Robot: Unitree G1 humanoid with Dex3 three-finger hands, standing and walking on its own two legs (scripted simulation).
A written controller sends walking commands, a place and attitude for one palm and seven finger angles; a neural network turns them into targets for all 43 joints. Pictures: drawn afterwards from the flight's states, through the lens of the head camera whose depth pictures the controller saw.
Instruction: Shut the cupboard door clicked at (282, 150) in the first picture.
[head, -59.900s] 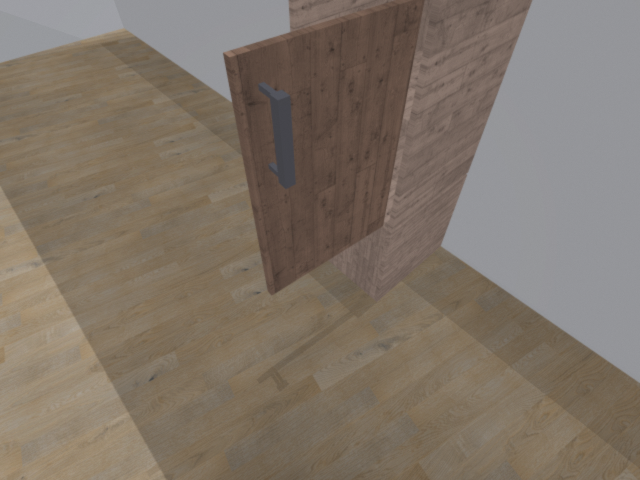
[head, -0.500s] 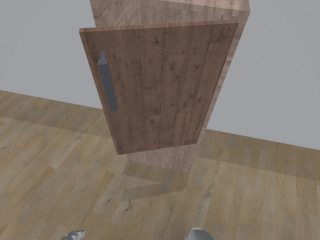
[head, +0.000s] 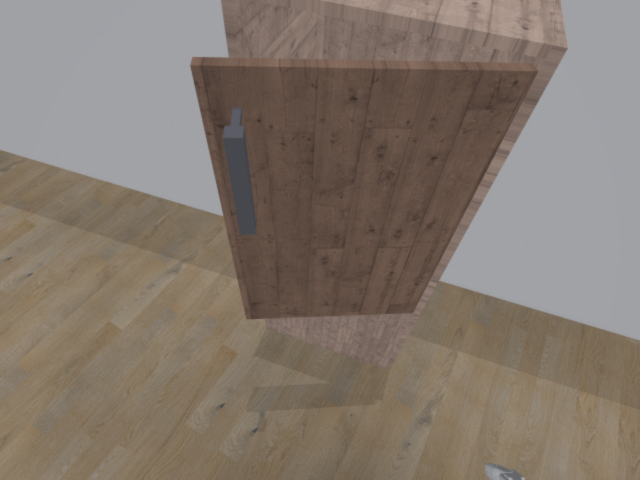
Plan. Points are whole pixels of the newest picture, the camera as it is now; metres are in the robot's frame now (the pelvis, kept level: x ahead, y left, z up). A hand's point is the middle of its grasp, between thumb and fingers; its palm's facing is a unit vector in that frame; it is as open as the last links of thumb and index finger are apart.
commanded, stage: come to a stop and stand still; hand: left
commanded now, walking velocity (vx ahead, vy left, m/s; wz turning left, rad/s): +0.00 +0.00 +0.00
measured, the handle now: (242, 175) +0.44 +0.15 +0.13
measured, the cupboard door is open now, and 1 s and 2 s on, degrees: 22 22 22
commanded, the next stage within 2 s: look again from close up in 0.54 s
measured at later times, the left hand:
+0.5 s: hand out of the picture -0.04 +0.18 -0.16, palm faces +0.00 -0.99 -0.16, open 7.4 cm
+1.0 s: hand out of the picture -0.01 +0.20 -0.16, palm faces -0.01 -0.97 -0.24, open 7.3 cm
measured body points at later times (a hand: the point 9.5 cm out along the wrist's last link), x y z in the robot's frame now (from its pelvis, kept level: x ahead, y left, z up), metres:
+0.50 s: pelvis -0.02 +0.02 +0.02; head -0.02 +0.02 +0.47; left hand -0.03 +0.23 -0.15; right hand -0.03 -0.22 -0.14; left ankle +0.01 +0.12 -0.73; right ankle -0.06 -0.10 -0.73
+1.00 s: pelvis -0.02 +0.02 +0.01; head -0.01 +0.01 +0.46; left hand -0.01 +0.26 -0.14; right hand -0.02 -0.20 -0.16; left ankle +0.01 +0.12 -0.73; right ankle -0.06 -0.10 -0.73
